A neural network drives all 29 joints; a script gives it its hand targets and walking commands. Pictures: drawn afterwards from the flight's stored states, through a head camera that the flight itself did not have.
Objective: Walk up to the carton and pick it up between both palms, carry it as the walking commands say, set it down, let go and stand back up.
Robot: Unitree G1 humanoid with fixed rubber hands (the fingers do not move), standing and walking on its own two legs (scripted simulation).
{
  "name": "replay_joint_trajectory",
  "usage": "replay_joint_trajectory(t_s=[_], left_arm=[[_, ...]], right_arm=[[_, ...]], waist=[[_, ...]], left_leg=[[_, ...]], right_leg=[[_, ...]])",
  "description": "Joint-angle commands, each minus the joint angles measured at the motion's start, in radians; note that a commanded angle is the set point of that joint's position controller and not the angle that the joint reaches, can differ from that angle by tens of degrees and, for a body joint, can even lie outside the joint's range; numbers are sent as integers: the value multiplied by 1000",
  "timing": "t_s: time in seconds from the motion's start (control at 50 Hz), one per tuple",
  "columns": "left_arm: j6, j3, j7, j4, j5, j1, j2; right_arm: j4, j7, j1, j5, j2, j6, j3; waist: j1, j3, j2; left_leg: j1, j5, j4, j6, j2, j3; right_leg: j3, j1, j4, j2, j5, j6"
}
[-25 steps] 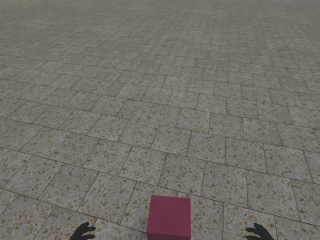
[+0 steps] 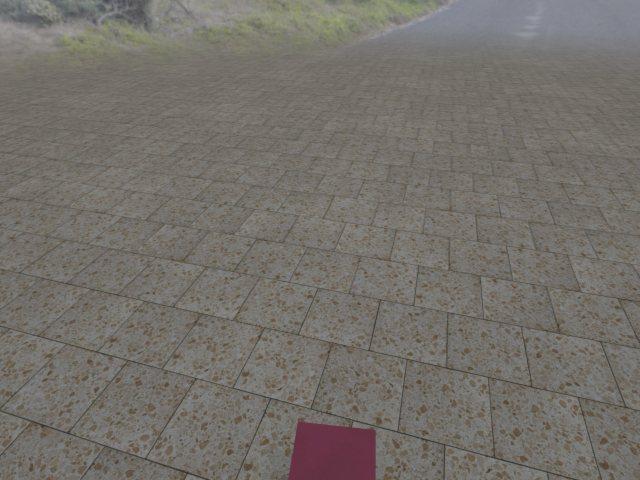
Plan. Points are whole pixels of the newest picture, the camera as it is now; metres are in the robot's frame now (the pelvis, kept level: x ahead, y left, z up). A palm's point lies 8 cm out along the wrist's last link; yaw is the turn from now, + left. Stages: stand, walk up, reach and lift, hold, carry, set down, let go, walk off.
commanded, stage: stand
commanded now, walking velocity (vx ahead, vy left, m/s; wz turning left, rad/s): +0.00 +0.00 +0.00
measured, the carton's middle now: out of the picture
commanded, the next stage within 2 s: none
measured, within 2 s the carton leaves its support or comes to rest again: neither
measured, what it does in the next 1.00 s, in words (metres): shifts its weight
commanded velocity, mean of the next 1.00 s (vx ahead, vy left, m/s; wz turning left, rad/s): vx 0.00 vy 0.00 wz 0.00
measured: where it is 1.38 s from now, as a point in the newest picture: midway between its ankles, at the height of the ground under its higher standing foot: outside the picture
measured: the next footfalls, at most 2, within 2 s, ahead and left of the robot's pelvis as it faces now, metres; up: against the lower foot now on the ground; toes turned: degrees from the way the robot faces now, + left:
right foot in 1.32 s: -0.14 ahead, -0.07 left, +0.00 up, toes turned -1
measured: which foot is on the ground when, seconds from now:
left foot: down 0.00-1.00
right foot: down 0.00-1.00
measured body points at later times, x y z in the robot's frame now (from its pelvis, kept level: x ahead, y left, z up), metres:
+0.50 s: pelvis -0.08 +0.00 +0.00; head -0.14 +0.00 +0.44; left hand -0.02 +0.29 -0.12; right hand -0.04 -0.29 -0.13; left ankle -0.01 +0.11 -0.74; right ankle -0.03 -0.10 -0.74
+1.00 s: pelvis -0.12 +0.02 +0.00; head -0.17 +0.02 +0.45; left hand -0.08 +0.31 -0.13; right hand -0.06 -0.28 -0.13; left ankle -0.01 +0.11 -0.73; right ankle -0.04 -0.10 -0.73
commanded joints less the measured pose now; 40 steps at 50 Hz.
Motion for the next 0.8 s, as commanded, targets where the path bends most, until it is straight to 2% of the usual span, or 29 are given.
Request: replay_joint_trajectory(t_s=[0.0,0.02,0.04,0.06,0.08,0.1,0.14,0.22,0.24,0.26,0.28,0.32,0.34,0.38,0.4,0.42,0.44,0.46,0.48,0.52,0.58,0.62,0.64,0.66,0.68,0.7,0.72,0.74,0.78], left_arm=[[-39,51,11,-77,3,-107,232],[-34,53,12,-75,5,-124,240],[-31,49,5,-56,-1,-116,240],[-38,44,6,-54,-2,-123,214],[-39,48,6,-51,2,-101,239],[-41,47,9,-39,9,-86,219],[-39,46,6,-25,8,-128,229],[-38,43,-2,-1,1,-112,247],[-31,36,-5,0,2,-132,224],[-29,29,-5,4,0,-116,209],[-30,33,-2,-4,-6,-112,243],[-29,34,-5,18,-4,-71,230],[-26,42,-6,25,2,-79,270],[-32,31,-9,37,-4,-70,243],[-33,36,-8,28,1,-84,249],[-32,28,-10,43,-1,-93,236],[-33,30,-9,43,-6,-84,242],[-32,34,-10,48,-5,-97,237],[-22,34,-6,46,-9,-114,239],[-27,34,-14,81,-3,-61,250],[-25,27,-16,97,-5,-72,246],[-17,28,-9,105,-7,-89,230],[-19,21,-12,105,-9,-94,203],[-23,31,-11,111,-3,-85,248],[-18,35,-11,126,-13,-83,245],[-24,37,-9,116,-11,-87,252],[-20,34,-8,115,-10,-89,239],[-24,22,-12,124,-20,-86,236],[-12,19,-14,137,-7,-71,261]], right_arm=[[-62,0,-113,11,-195,-29,-44],[-49,-7,-110,8,-182,-28,-42],[-46,-2,-120,8,-206,-24,-38],[-28,3,-112,12,-175,-29,-29],[-11,-4,-88,1,-201,-25,-30],[6,1,-94,0,-205,-23,-33],[24,6,-69,1,-215,-29,-29],[47,12,-72,2,-230,-31,-28],[41,14,-66,3,-239,-30,-23],[65,12,-54,1,-224,-31,-13],[78,15,-38,-3,-205,-31,-10],[82,18,-57,-6,-225,-27,-10],[78,17,-27,1,-211,-25,-1],[86,11,-45,1,-212,-30,2],[92,13,-24,15,-217,-35,-4],[91,6,-32,1,-248,-38,-11],[94,12,-45,11,-235,-34,1],[96,11,-36,5,-254,-31,-8],[93,11,-57,7,-243,-29,-11],[98,14,-54,10,-271,-20,-8],[112,11,-47,7,-250,-12,0],[113,11,-47,6,-238,-20,-8],[119,9,-38,3,-234,-20,0],[135,9,-26,17,-233,-17,2],[138,5,-43,7,-237,-21,-4],[141,5,-29,18,-236,-21,-2],[127,7,-70,20,-271,-23,-3],[130,10,-52,24,-241,-22,3],[143,10,-27,19,-275,-1,1]], waist=[[2,158,-14],[-16,128,-13],[5,181,-11],[-7,156,-54],[0,196,-24],[10,220,21],[-7,214,-50],[1,257,-19],[-16,277,-56],[-16,328,-19],[-1,322,-58],[9,348,36],[-6,331,-22],[10,290,-37],[-8,281,-42],[-10,259,15],[8,289,5],[-3,241,37],[-14,228,7],[13,282,21],[8,232,37],[-2,244,-19],[-7,225,4],[7,220,-30],[12,194,29],[0,169,8],[1,161,46],[3,193,17],[-8,284,-3]], left_leg=[[-24,186,-95,10,101,-101],[-18,141,-95,6,102,-111],[-45,102,-105,4,101,-111],[-28,71,-126,13,109,-129],[-56,18,-136,18,109,-134],[-86,-8,-124,24,119,-138],[-71,-12,-133,21,108,-133],[-110,-118,-149,15,108,-148],[-140,-186,-166,18,106,-153],[-146,-202,-162,16,112,-166],[-169,-226,-170,27,121,-177],[-209,-260,-183,24,128,-188],[-213,-274,-185,28,121,-188],[-180,-219,-149,33,129,-181],[-155,-117,-140,26,119,-156],[-142,-114,-137,30,120,-161],[-174,-149,-146,29,120,-171],[-175,-264,-171,39,130,-199],[-194,-302,-182,41,131,-204],[-263,-388,-200,38,132,-221],[-202,-278,-158,31,117,-183],[-168,-238,-153,34,119,-182],[-157,-192,-135,39,123,-181],[-132,-139,-127,33,120,-163],[-107,-117,-126,30,130,-172],[-106,-89,-146,35,123,-175],[-110,-177,-148,37,135,-187],[-168,-231,-168,38,145,-194],[-279,-502,-225,40,144,-213]], right_leg=[[162,-167,-149,-145,257,16],[164,-157,-167,-148,166,-9],[169,-199,-172,-157,127,-9],[159,-192,-191,-143,36,-2],[193,-227,-187,-147,-63,-15],[217,-217,-217,-159,-84,-14],[223,-241,-238,-169,-172,-24],[188,-285,-231,-137,-225,-7],[189,-309,-229,-139,-302,-20],[185,-355,-243,-126,-332,-19],[194,-333,-251,-141,-329,-16],[180,-329,-223,-136,-326,-13],[172,-316,-215,-127,-343,-10],[179,-303,-224,-140,-295,-16],[198,-285,-219,-154,-234,-12],[189,-277,-198,-156,-202,-30],[162,-266,-177,-137,-195,-16],[159,-267,-165,-124,-235,-24],[130,-253,-160,-107,-253,-24],[152,-267,-186,-109,-355,-12],[193,-262,-208,-152,-358,-25],[166,-288,-178,-125,-304,-23],[148,-270,-169,-138,-250,-25],[156,-253,-162,-135,-194,-17],[132,-238,-151,-128,-149,-21],[140,-197,-133,-131,-125,-15],[137,-217,-135,-113,-135,-19],[133,-228,-129,-119,-174,-14],[153,-318,-159,-114,-440,-23]])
